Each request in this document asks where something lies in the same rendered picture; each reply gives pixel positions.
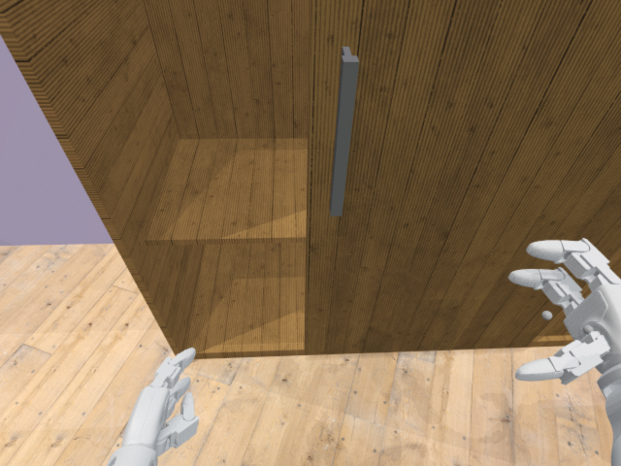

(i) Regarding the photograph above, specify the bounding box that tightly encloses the robot right forearm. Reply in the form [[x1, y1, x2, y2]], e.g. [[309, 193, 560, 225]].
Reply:
[[597, 363, 621, 466]]

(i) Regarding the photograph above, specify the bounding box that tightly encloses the robot left forearm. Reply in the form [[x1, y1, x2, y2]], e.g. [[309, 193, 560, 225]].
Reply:
[[107, 445, 158, 466]]

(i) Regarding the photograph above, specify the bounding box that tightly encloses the robot right hand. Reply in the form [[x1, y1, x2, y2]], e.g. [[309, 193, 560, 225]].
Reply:
[[508, 238, 621, 385]]

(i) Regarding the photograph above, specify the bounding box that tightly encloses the wardrobe door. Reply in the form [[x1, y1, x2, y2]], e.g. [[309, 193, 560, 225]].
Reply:
[[538, 248, 621, 336], [305, 0, 621, 354]]

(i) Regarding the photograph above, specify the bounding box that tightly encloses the robot left hand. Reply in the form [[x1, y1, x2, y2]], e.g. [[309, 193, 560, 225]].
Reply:
[[121, 348, 199, 456]]

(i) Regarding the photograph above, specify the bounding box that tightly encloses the handle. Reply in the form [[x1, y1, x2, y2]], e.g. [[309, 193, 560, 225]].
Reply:
[[330, 47, 359, 216]]

